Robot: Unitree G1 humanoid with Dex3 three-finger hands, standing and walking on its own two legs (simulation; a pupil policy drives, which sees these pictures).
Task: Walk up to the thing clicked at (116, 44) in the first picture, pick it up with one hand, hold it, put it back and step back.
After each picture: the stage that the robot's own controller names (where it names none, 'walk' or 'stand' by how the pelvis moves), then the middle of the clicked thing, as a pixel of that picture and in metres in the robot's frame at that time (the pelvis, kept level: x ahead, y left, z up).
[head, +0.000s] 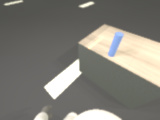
stand; (114, 45) +0.72 -0.18 +0.00
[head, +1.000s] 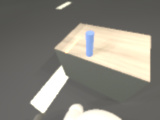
walk; (89, 45) +0.64 +0.09 +0.02
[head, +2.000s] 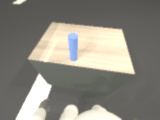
stand; (73, 49) +0.53 +0.18 +0.03
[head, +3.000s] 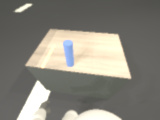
stand; (69, 55) +0.49 +0.21 +0.02
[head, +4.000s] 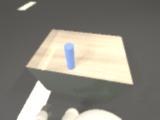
stand; (70, 58) +0.47 +0.20 +0.00
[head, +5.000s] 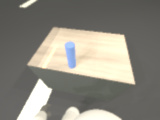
stand; (71, 56) +0.47 +0.19 +0.00
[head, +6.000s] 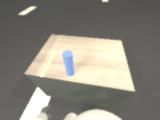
stand; (69, 64) +0.42 +0.20 -0.01
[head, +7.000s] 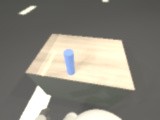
stand; (70, 63) +0.43 +0.19 -0.01
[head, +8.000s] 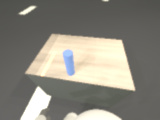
rise first; (69, 64) +0.42 +0.20 -0.01
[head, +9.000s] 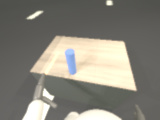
rise first; (71, 63) +0.44 +0.21 +0.00
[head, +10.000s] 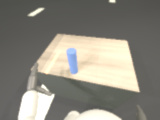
go down; (72, 62) +0.44 +0.20 +0.00
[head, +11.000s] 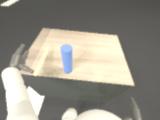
go down; (67, 61) +0.42 +0.18 +0.04
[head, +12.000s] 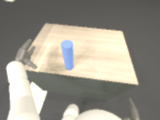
approach; (68, 57) +0.43 +0.18 +0.05
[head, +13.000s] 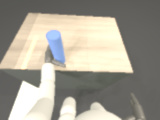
close; (57, 50) +0.44 +0.21 +0.08
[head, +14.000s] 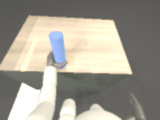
lift; (59, 52) +0.43 +0.19 +0.08
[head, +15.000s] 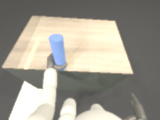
lift; (59, 55) +0.41 +0.20 +0.08
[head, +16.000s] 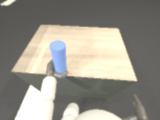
lift; (60, 62) +0.34 +0.19 +0.12
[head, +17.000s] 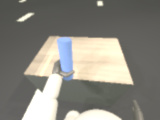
hold; (66, 60) +0.33 +0.16 +0.17
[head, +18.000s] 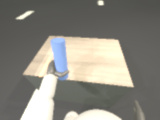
crouch; (60, 61) +0.33 +0.20 +0.16
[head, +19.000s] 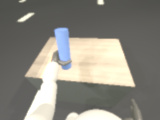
crouch; (64, 50) +0.40 +0.19 +0.19
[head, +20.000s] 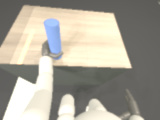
lower; (54, 42) +0.48 +0.21 +0.09
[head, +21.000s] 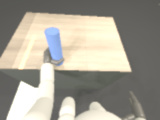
lower; (55, 49) +0.44 +0.21 +0.08
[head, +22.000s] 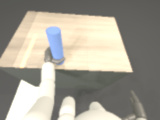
lower; (57, 49) +0.44 +0.21 +0.08
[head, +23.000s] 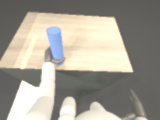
lower; (57, 48) +0.45 +0.21 +0.08
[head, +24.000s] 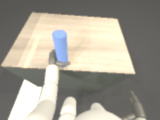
open; (61, 51) +0.43 +0.19 +0.08
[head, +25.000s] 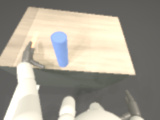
sink last; (61, 53) +0.41 +0.18 +0.08
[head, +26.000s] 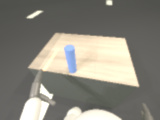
sink last; (71, 60) +0.43 +0.20 +0.05
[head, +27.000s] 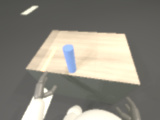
stand; (70, 60) +0.42 +0.20 +0.04
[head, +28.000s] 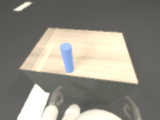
stand; (68, 59) +0.41 +0.20 +0.06
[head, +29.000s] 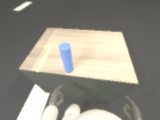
stand; (67, 60) +0.41 +0.20 +0.06
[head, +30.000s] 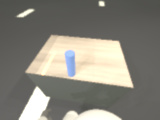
stand; (70, 65) +0.42 +0.19 +0.00
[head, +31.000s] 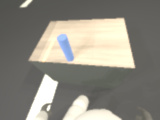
walk; (66, 49) +0.49 +0.25 +0.02
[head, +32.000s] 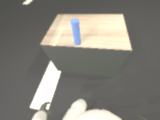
walk; (76, 33) +0.72 +0.20 +0.01
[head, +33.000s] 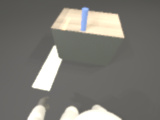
stand; (84, 20) +1.03 +0.15 +0.01
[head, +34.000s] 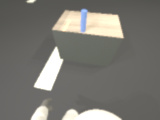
stand; (83, 21) +1.05 +0.18 +0.00
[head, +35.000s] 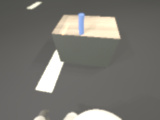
stand; (81, 25) +1.06 +0.20 -0.01
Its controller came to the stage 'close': yes
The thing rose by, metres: 0.23
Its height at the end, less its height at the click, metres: +0.00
